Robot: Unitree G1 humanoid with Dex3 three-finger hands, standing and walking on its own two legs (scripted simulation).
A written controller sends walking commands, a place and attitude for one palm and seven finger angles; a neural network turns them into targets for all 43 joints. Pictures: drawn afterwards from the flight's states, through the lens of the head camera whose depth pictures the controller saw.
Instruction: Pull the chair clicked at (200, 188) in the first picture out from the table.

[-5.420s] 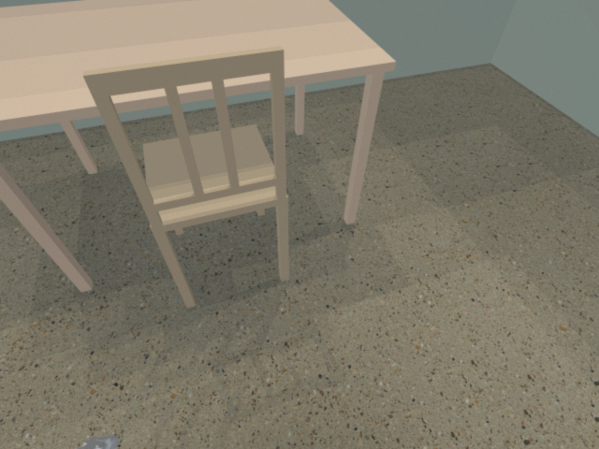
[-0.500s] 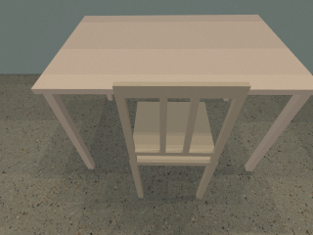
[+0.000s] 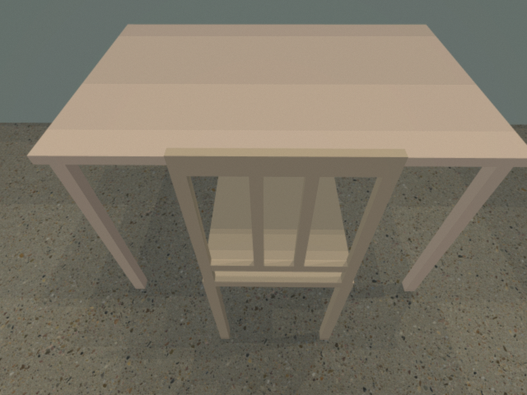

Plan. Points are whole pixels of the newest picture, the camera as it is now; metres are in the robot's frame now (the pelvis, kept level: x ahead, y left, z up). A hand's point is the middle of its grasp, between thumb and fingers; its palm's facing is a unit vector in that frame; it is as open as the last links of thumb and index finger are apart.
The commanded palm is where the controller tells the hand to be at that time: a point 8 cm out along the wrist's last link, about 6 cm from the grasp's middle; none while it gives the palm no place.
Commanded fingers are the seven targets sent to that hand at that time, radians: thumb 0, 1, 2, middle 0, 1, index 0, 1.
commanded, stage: come to a stop and stand still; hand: left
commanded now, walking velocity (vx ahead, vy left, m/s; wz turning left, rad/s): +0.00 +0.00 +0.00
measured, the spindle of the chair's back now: (257, 225) +0.45 +0.04 -0.07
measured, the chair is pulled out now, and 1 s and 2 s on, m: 0.00 0.00 0.00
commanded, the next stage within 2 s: look again from close up in 0.22 s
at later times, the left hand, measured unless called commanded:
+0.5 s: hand out of the picture -0.01 +0.16 -0.17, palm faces +0.05 -0.98 -0.18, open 7.3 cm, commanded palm none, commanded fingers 0.00 0.90 0.90 -0.20 -0.30 -0.20 -0.30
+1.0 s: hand out of the picture -0.02 +0.15 -0.18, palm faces +0.05 -0.98 -0.17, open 7.3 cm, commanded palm none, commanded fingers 0.00 0.90 0.90 -0.20 -0.30 -0.20 -0.30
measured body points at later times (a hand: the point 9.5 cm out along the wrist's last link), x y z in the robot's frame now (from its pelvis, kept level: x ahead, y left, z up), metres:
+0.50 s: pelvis +0.00 -0.01 +0.00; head +0.01 -0.01 +0.45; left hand -0.01 +0.21 -0.16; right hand -0.01 -0.22 -0.16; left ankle -0.06 +0.11 -0.74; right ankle +0.02 -0.13 -0.74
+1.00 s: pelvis +0.00 -0.01 +0.00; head +0.01 -0.01 +0.45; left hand -0.02 +0.20 -0.16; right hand -0.02 -0.21 -0.16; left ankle -0.06 +0.11 -0.74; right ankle +0.02 -0.13 -0.74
